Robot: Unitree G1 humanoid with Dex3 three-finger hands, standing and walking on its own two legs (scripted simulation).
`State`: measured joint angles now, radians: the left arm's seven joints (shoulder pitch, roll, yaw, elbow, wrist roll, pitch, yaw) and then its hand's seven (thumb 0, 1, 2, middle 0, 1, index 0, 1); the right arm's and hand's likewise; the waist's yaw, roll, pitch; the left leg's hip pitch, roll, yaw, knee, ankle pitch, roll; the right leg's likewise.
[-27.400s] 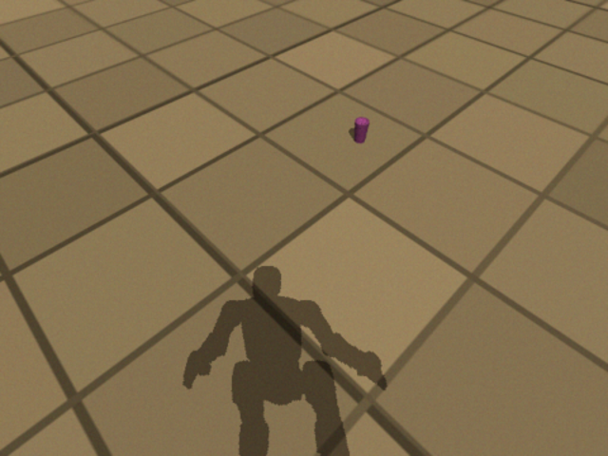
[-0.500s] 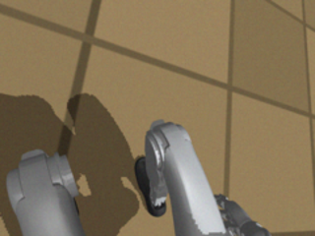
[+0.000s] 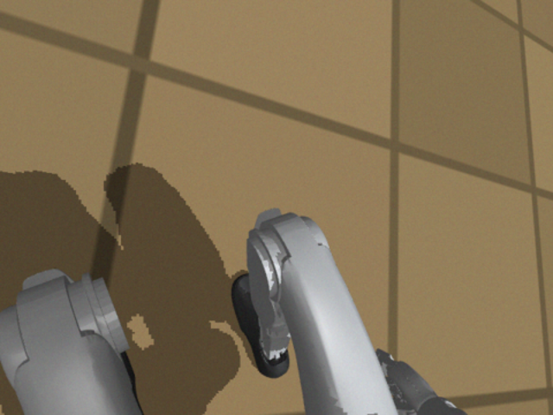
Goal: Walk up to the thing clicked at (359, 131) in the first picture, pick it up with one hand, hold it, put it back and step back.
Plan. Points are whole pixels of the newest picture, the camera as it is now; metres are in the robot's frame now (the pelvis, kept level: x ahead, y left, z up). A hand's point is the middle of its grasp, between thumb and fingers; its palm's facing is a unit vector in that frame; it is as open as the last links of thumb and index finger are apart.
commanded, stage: rest palm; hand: left
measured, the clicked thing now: out of the picture +0.45 +0.35 -0.25
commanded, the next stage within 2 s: close in 0.30 s
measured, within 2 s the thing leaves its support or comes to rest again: neither
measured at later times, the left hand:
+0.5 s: hand out of the picture +0.45 +0.37 -0.20, palm faces -0.44 -0.15 -0.89, open 13.8 cm
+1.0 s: hand out of the picture +0.45 +0.37 -0.20, palm faces -0.43 -0.13 -0.89, open 12.8 cm
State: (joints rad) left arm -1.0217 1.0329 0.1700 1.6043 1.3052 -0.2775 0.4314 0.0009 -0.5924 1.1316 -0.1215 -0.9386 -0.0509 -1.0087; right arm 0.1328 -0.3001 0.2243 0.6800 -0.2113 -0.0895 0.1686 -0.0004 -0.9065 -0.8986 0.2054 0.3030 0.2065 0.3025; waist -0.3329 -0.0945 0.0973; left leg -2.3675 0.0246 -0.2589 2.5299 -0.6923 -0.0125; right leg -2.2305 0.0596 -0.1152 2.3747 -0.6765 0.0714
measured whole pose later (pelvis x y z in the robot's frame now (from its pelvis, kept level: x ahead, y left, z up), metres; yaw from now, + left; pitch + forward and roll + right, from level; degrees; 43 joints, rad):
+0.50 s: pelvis +0.00 +0.00 +0.00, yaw +0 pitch +29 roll -14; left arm -1.04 1.03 0.15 1.61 1.28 -0.24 0.44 0.00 -0.56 1.16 -0.13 -1.02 -0.08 -1.08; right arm 0.12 -0.31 0.23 0.68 -0.22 -0.12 0.18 0.00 -0.91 -0.90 0.20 0.30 0.21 0.30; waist -0.34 -0.10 0.10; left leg -2.37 0.02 -0.26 2.53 -0.69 -0.02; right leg -2.23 0.06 -0.12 2.37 -0.68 0.07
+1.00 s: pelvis +0.00 +0.00 +0.00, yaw +0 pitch +28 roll -14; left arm -1.06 1.06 0.12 1.63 1.30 -0.26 0.45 0.00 -0.39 1.01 -0.25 -0.97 -0.23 -0.99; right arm 0.12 -0.32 0.25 0.67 -0.22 -0.12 0.16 0.00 -0.90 -0.90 0.20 0.30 0.21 0.30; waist -0.34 -0.10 0.10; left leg -2.36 0.03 -0.27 2.53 -0.69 -0.01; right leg -2.22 0.06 -0.12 2.37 -0.67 0.08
